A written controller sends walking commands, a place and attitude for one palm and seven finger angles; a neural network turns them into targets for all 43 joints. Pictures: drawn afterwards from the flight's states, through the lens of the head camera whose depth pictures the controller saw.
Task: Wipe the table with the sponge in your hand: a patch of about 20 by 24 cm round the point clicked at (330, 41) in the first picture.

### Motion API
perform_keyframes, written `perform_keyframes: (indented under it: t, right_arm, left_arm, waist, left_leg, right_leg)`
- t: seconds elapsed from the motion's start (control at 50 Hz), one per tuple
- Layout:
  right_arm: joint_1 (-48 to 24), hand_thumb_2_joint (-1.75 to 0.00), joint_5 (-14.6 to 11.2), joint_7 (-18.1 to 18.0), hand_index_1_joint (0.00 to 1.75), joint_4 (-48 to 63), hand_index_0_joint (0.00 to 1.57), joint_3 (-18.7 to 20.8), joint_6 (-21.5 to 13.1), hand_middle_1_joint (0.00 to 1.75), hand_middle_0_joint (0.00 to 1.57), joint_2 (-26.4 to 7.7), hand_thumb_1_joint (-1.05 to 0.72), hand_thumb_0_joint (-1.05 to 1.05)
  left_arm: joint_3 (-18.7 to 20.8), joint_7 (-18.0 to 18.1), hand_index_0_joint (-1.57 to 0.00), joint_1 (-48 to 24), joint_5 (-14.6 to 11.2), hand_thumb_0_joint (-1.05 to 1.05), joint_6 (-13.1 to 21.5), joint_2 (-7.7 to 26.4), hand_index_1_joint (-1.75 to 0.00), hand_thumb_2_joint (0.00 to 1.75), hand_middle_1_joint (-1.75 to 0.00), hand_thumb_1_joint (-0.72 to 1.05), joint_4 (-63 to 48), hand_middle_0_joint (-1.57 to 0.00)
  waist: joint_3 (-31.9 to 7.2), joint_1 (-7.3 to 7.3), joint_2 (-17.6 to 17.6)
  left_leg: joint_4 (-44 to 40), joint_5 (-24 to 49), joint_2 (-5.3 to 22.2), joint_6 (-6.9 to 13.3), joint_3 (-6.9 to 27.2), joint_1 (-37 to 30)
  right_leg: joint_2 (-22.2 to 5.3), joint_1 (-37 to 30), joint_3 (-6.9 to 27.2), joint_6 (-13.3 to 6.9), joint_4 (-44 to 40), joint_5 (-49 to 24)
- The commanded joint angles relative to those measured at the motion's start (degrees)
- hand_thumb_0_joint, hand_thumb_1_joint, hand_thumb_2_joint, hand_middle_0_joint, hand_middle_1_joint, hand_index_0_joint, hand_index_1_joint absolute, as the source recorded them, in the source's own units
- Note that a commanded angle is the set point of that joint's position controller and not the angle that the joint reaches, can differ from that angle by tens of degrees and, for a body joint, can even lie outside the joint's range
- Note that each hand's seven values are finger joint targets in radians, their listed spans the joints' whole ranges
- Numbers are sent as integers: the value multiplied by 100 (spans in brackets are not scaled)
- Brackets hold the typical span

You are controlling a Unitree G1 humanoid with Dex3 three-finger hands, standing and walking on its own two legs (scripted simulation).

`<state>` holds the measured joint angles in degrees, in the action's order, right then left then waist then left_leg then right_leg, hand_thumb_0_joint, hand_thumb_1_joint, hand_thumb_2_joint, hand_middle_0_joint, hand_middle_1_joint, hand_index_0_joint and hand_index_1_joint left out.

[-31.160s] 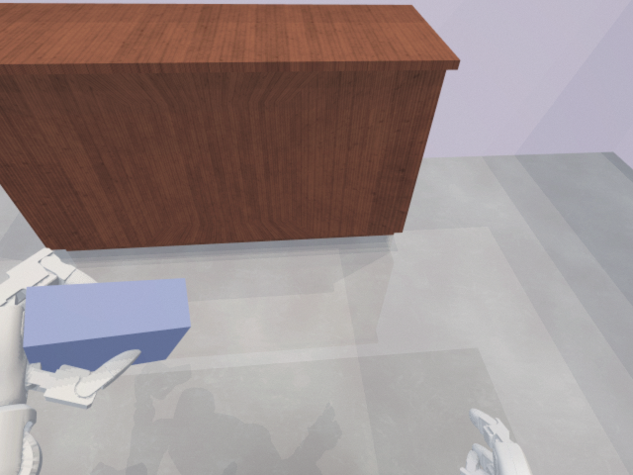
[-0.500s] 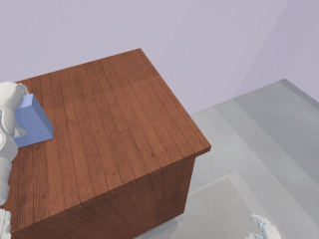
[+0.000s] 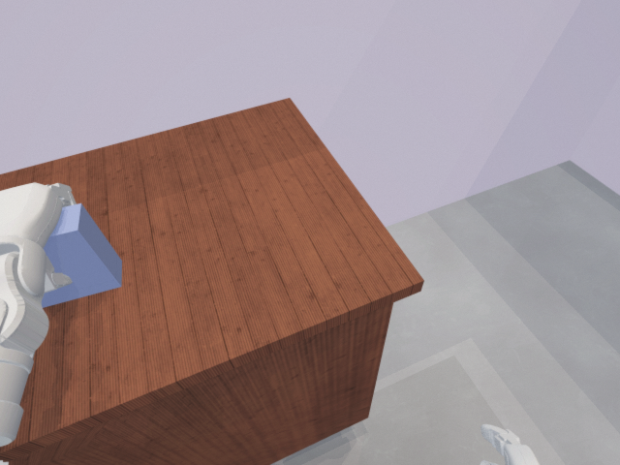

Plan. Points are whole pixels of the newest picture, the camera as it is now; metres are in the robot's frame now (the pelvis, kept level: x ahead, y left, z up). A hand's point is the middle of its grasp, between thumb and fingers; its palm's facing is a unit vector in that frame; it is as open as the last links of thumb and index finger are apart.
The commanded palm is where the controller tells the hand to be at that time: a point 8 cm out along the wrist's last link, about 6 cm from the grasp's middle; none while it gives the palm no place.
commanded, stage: wipe back along the first lane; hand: left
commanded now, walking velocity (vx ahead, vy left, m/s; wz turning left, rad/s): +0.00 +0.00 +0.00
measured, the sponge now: (59, 269) +0.31 +0.37 +0.09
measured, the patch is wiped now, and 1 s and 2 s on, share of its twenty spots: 0.95 0.95 0.95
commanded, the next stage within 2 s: lift the sponge slowly off the table in 1.20 s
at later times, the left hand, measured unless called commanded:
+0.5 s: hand (47, 277) +0.27 +0.34 +0.13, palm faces +0.03 +0.00 -1.00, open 9.2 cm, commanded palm +0.23 +0.33 +0.15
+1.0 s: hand (43, 307) +0.24 +0.32 +0.13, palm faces +0.06 -0.01 -1.00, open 9.2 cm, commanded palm +0.18 +0.31 +0.16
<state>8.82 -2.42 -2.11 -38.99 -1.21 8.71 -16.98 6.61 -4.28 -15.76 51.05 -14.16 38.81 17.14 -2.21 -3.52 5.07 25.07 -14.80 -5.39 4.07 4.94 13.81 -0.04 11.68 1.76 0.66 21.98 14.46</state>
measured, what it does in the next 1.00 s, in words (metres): stands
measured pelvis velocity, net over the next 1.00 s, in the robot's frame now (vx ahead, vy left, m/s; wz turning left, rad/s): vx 0.00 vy -0.02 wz -0.03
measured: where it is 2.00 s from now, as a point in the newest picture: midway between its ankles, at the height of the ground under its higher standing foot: outside the picture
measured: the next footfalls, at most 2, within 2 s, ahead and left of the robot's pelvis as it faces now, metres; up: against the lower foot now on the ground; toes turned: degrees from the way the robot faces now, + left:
none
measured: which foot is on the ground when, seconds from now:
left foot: down 0.00-1.00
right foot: down 0.00-1.00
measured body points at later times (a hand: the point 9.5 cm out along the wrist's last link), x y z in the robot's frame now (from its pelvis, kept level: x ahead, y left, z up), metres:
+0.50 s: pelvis +0.00 -0.02 +0.00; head +0.00 -0.05 +0.45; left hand +0.27 +0.33 +0.18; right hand +0.19 -0.26 -0.11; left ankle -0.03 +0.07 -0.74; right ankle -0.04 -0.14 -0.74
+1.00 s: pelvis +0.00 -0.02 +0.00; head +0.01 -0.06 +0.45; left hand +0.23 +0.31 +0.18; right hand +0.22 -0.25 -0.10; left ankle -0.03 +0.07 -0.74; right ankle -0.04 -0.14 -0.74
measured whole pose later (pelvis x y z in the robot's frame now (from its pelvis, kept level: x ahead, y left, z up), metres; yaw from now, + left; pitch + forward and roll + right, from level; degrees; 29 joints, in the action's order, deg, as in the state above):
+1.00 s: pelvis +0.00 -0.02 +0.00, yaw -2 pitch +1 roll -1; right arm 3.7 -2.4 -2.2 -37.7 -1.7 6.0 -17.5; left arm 9.1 -1.6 11.1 46.0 -22.7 36.3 -11.7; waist -1.6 -5.4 6.4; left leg 26.5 -16.9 -3.7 2.8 3.7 10.3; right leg 1.7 9.4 2.9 -0.3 24.9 16.4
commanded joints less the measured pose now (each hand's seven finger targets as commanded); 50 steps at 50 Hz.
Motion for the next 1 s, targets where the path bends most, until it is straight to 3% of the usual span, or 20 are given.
perform_keyframes:
  t: [0.0, 0.1, 0.12, 0.14, 0.22, 0.26, 0.32, 0.36, 0.42, 0.46, 0.52, 0.56, 0.7, 0.72, 0.74, 0.78, 0.88, 0.92, 0.94, 0.98]
  right_arm:
    - [-742, -90, 4, -39, 30, 866, 20, 243, -255, 30, 20, -787, -90, 0]
    - [-859, -90, 7, -92, 30, 866, 20, 189, -301, 30, 20, -768, -90, 0]
    - [-918, -90, -22, -94, 30, 897, 20, 164, -311, 30, 20, -780, -90, 0]
    - [-910, -90, -22, -114, 30, 870, 20, 146, -326, 30, 20, -751, -90, 0]
    - [-993, -90, -6, -134, 30, 918, 20, 136, -341, 30, 20, -773, -90, 0]
    - [-929, -90, 2, -137, 30, 861, 20, 154, -351, 30, 20, -766, -90, 0]
    - [-1063, -90, -4, -99, 30, 988, 20, 152, -370, 30, 20, -749, -90, 0]
    - [-1041, -90, 2, -75, 30, 976, 20, 175, -388, 30, 20, -721, -90, 0]
    - [-1131, -90, -4, -31, 30, 1045, 20, 183, -420, 30, 20, -730, -90, 0]
    - [-1103, -90, -12, -35, 30, 988, 20, 192, -421, 30, 20, -739, -90, 0]
    - [-1227, -90, -15, -28, 30, 1018, 20, 205, -448, 30, 20, -764, -90, 0]
    - [-1159, -90, -16, -54, 30, 923, 20, 205, -463, 30, 20, -763, -90, 0]
    - [-1258, -90, -7, -68, 30, 947, 20, 202, -480, 30, 20, -753, -90, 0]
    - [-1364, -90, -21, -46, 30, 1019, 20, 186, -491, 30, 20, -740, -90, 0]
    - [-1356, -90, -26, -46, 30, 1035, 20, 158, -497, 30, 20, -685, -90, 0]
    - [-1323, -90, -11, -63, 30, 994, 20, 185, -492, 30, 20, -721, -90, 0]
    - [-1393, -90, -6, -38, 30, 1057, 20, 171, -516, 30, 20, -669, -90, 0]
    - [-1508, -90, -3, -25, 30, 1087, 20, 159, -534, 30, 20, -690, -90, 0]
    - [-1480, -90, -3, -23, 30, 1101, 20, 136, -539, 30, 20, -641, -90, 0]
    - [-1444, -90, 3, -12, 30, 1064, 20, 168, -518, 30, 20, -643, -90, 0]
  left_arm:
    - [375, 21, -120, -885, 98, 0, -98, 1455, -160, 130, -160, 10, -921, -120]
    - [158, 0, -120, -886, 146, 0, -242, 1244, -160, 130, -160, 10, -948, -120]
    - [327, -8, -120, -856, 152, 0, -264, 1387, -160, 130, -160, 10, -921, -120]
    - [39, -30, -120, -880, 157, 0, -289, 1118, -160, 130, -160, 10, -863, -120]
    - [352, -59, -120, -510, 120, 0, -290, 1376, -160, 130, -160, 10, -894, -120]
    - [301, -81, -120, -292, 65, 0, -258, 1280, -160, 130, -160, 10, -844, -120]
    - [421, -95, -120, 89, -34, 0, -238, 1257, -160, 130, -160, 10, -1228, -120]
    - [288, -79, -120, 507, -127, 0, -240, 989, -160, 130, -160, 10, -1419, -120]
    - [524, -34, -120, 1012, -255, 0, -321, 1036, -160, 130, -160, 10, -1733, -120]
    - [381, -9, -120, 1134, -308, 0, -401, 876, -160, 130, -160, 10, -1751, -120]
    - [603, 49, -120, 1498, -372, 0, -494, 1007, -160, 130, -160, 10, -2046, -120]
    - [503, 62, -120, 1507, -402, 0, -573, 900, -160, 130, -160, 10, -1930, -120]
    - [673, 47, -120, 2012, -483, 0, -709, 1012, -160, 130, -160, 10, -2371, -120]
    - [715, 43, -120, 2238, -518, 0, -741, 963, -160, 130, -160, 10, -2559, -120]
    - [438, 31, -120, 2122, -560, 0, -766, 696, -160, 130, -160, 10, -2675, -120]
    - [546, 44, -120, 2270, -543, 0, -786, 803, -160, 130, -160, 10, -2688, -120]
    - [427, 75, -120, 2654, -617, 0, -879, 554, -160, 130, -160, 10, -3132, -120]
    - [773, 114, -120, 2811, -589, 0, -916, 849, -160, 130, -160, 10, -3285, -120]
    - [446, 99, -120, 2768, -612, 0, -932, 501, -160, 130, -160, 10, -3392, -120]
    - [592, 119, -120, 3191, -684, 0, -934, 566, -160, 130, -160, 10, -3483, -120]
  waist:
    - [-1281, -75, -143]
    - [-991, -38, -158]
    - [-922, -75, -153]
    - [-880, -8, -204]
    - [-929, -152, -199]
    - [-923, -110, -415]
    - [-925, -206, -182]
    - [-948, -183, -287]
    - [-927, -274, -347]
    - [-753, -193, -472]
    - [-880, -298, -415]
    - [-722, -206, -654]
    - [-726, -275, -549]
    - [-821, -351, -426]
    - [-775, -253, -510]
    - [-726, -274, -518]
    - [-760, -303, -503]
    - [-805, -394, -510]
    - [-830, -325, -557]
    - [-729, -364, -582]
  left_leg:
    - [-253, 2664, 332, -358, -30, -517]
    - [-380, 1904, 320, -286, -74, -392]
    - [-392, 1781, 333, -253, -66, -328]
    - [-383, 1741, 315, -252, -105, -327]
    - [-382, 1618, 300, -217, -134, -275]
    - [-322, 1711, 287, -219, -176, -253]
    - [-262, 1890, 283, -207, -177, -270]
    - [-197, 2125, 284, -223, -194, -318]
    - [-143, 2249, 293, -206, -183, -278]
    - [-137, 2162, 286, -216, -231, -207]
    - [-82, 2196, 266, -201, -231, -250]
    - [-68, 2080, 266, -196, -266, -176]
    - [-26, 2182, 259, -191, -262, -209]
    - [-13, 2245, 261, -190, -236, -264]
    - [-6, 2217, 269, -181, -268, -243]
    - [-54, 2167, 292, -200, -246, -242]
    - [-63, 2279, 308, -200, -233, -320]
    - [-40, 2300, 315, -196, -201, -339]
    - [2, 2415, 309, -189, -243, -350]
    - [-41, 2452, 341, -209, -225, -360]
  right_leg:
    - [261, -693, -343, -403, -7, -1452]
    - [266, -584, -341, -424, -79, -1088]
    - [279, -560, -291, -456, -105, -1017]
    - [248, -564, -334, -433, -75, -1022]
    - [249, -707, -231, -452, -90, -1104]
    - [233, -781, -268, -411, -41, -1287]
    - [241, -828, -181, -434, 0, -1494]
    - [234, -855, -248, -391, 59, -1690]
    - [248, -905, -169, -396, 103, -1915]
    - [232, -843, -232, -353, 116, -1882]
    - [237, -922, -99, -367, 159, -2031]
    - [221, -867, -166, -326, 165, -2019]
    - [204, -940, -122, -307, 226, -2175]
    - [231, -953, -38, -326, 237, -2199]
    - [184, -953, -143, -291, 249, -2180]
    - [207, -896, -151, -295, 225, -2055]
    - [196, -950, -155, -286, 231, -2128]
    - [245, -955, -16, -323, 253, -2194]
    - [175, -1008, -140, -290, 286, -2270]
    - [191, -1006, -130, -276, 263, -2274]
